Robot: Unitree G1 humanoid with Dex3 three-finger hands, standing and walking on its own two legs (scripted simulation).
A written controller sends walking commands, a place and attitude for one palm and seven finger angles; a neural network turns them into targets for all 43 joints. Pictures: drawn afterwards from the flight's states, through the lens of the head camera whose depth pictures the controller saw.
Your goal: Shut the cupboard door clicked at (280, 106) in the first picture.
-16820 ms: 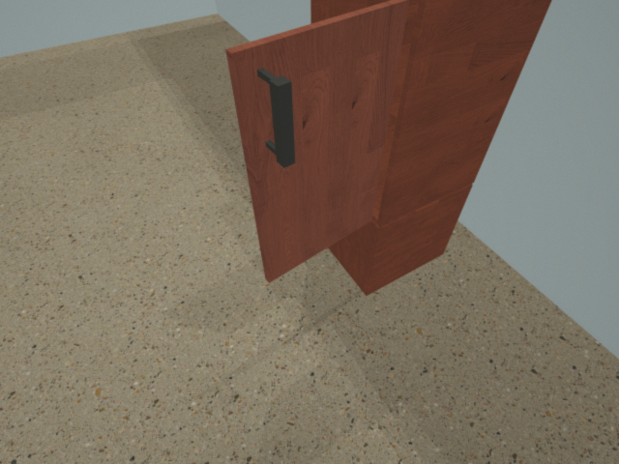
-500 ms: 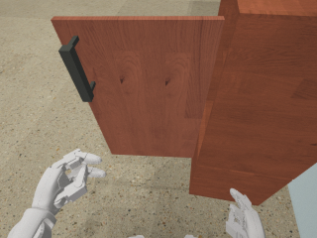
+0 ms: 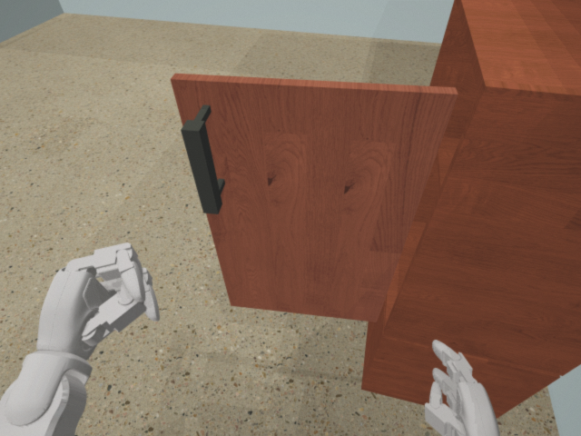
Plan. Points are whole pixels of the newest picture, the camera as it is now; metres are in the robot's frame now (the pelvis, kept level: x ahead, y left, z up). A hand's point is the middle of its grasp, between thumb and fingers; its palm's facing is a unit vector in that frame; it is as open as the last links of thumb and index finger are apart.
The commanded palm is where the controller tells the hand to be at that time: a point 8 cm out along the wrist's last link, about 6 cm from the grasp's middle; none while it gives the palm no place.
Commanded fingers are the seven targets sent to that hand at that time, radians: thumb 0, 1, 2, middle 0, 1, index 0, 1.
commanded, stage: raise the hand and make a fist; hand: left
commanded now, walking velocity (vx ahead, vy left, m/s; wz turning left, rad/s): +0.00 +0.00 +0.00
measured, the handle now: (208, 161) +0.44 +0.17 +0.16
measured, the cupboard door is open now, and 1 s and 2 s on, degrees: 97 97 97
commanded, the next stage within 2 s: bring the fist close to the handle in 0.64 s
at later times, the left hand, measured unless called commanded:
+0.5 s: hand (147, 297) +0.22 +0.18 +0.15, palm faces -0.03 -1.00 -0.04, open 3.1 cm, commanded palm +0.19 +0.24 +0.17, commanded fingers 0.00 0.90 0.90 -1.30 -1.50 -1.30 -1.50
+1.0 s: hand (154, 256) +0.26 +0.18 +0.17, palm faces +0.07 -1.00 -0.07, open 3.1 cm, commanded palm +0.23 +0.22 +0.17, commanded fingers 0.00 0.90 0.90 -1.30 -1.50 -1.30 -1.50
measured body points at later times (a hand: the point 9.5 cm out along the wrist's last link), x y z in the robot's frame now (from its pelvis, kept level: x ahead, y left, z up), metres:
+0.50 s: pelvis -0.01 +0.00 +0.02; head -0.02 -0.02 +0.47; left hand +0.22 +0.24 +0.15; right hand +0.18 -0.22 -0.05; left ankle -0.02 +0.07 -0.72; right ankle +0.00 -0.09 -0.72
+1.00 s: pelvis -0.01 -0.03 +0.01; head -0.03 -0.05 +0.46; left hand +0.25 +0.23 +0.18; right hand +0.18 -0.26 -0.06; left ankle -0.02 +0.06 -0.72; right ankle +0.00 -0.09 -0.72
